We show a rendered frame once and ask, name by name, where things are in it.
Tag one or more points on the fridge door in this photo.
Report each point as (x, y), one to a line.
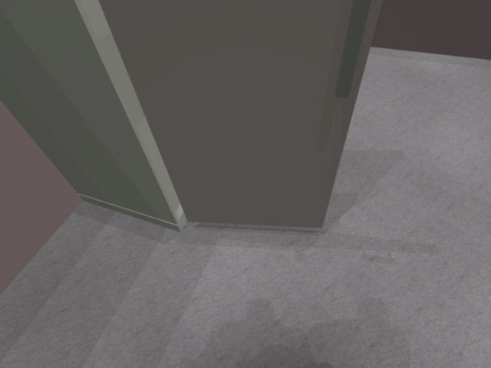
(240, 98)

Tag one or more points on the handle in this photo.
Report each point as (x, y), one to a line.
(355, 31)

